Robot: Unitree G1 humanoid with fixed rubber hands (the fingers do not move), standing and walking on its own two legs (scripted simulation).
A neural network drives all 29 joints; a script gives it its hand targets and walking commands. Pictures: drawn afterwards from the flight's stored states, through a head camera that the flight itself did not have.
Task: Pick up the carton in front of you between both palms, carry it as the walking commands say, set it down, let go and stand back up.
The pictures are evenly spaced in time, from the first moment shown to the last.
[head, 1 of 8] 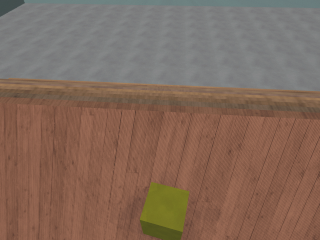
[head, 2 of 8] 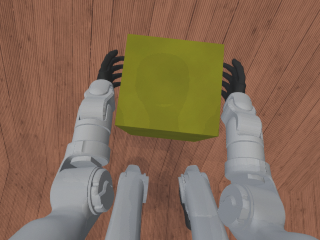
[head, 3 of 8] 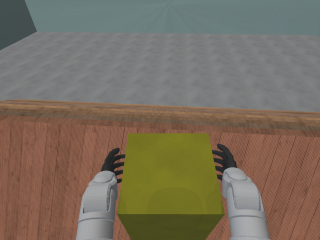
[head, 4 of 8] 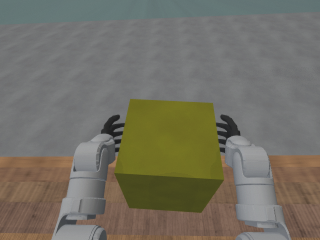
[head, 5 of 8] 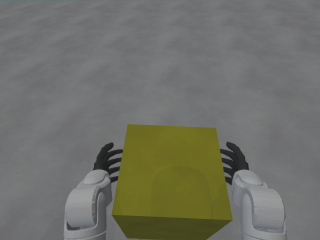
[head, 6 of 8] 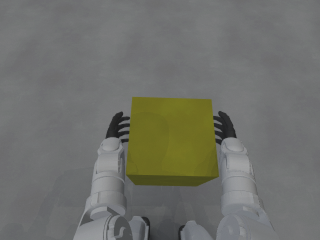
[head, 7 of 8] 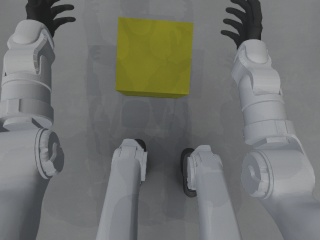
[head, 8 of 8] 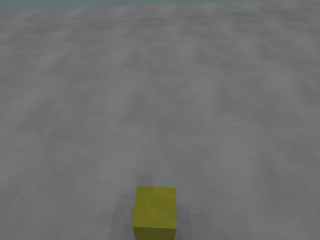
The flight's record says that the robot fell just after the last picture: no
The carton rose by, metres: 0.68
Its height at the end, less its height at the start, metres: -1.74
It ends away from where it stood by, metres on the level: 5.77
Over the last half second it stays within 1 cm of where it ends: yes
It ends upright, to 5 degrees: yes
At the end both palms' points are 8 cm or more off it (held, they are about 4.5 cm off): yes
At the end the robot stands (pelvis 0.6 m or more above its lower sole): yes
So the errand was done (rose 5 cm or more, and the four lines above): yes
